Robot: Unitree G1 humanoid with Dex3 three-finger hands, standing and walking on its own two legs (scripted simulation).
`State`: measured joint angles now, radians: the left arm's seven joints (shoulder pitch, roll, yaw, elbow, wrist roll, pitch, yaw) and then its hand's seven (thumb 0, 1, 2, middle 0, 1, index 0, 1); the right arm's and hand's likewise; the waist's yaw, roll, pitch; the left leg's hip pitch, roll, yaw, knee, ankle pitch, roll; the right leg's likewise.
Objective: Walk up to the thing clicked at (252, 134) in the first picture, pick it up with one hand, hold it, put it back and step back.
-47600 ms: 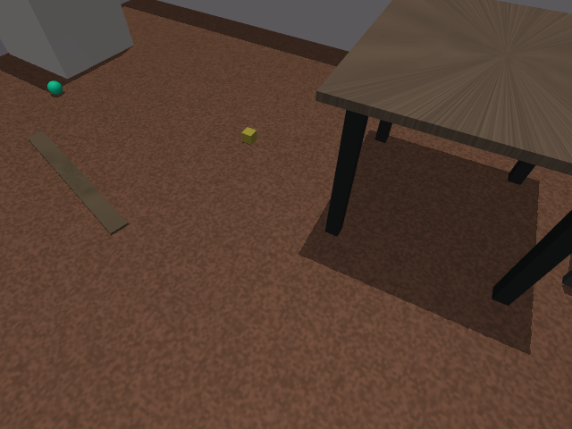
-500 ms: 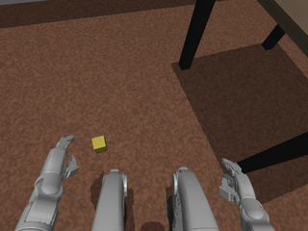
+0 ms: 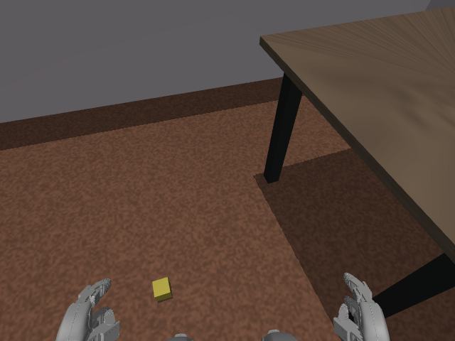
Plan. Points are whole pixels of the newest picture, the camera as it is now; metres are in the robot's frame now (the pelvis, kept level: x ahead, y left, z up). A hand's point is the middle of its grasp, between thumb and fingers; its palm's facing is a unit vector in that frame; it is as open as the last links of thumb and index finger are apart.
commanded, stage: home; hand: left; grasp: from above
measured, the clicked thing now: (162, 289) +0.42 +0.23 -0.68
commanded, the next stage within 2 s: none
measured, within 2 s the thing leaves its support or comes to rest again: neither
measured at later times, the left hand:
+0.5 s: hand (116, 334) +0.16 +0.18 -0.04, palm faces +0.07 -0.98 -0.20, open 7.4 cm
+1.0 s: hand (115, 337) +0.16 +0.18 -0.04, palm faces +0.06 -0.98 -0.20, open 7.4 cm
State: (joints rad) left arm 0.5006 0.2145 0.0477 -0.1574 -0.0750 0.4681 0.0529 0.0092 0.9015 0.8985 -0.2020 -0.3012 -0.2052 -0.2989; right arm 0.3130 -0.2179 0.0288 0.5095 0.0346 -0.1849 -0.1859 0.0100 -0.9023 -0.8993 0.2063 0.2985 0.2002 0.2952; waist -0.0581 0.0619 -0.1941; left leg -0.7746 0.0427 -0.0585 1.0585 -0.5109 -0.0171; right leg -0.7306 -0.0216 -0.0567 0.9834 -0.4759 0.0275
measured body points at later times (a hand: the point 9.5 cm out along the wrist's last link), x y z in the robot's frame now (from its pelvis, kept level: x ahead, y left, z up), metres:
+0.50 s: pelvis +0.00 +0.00 +0.01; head +0.03 +0.00 +0.46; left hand +0.16 +0.23 -0.02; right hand +0.17 -0.24 -0.06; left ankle +0.00 +0.12 -0.67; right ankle +0.00 -0.14 -0.67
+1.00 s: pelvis +0.00 +0.00 +0.01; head +0.02 +0.00 +0.46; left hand +0.15 +0.23 -0.02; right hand +0.16 -0.25 -0.06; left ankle +0.00 +0.12 -0.67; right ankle +0.00 -0.14 -0.67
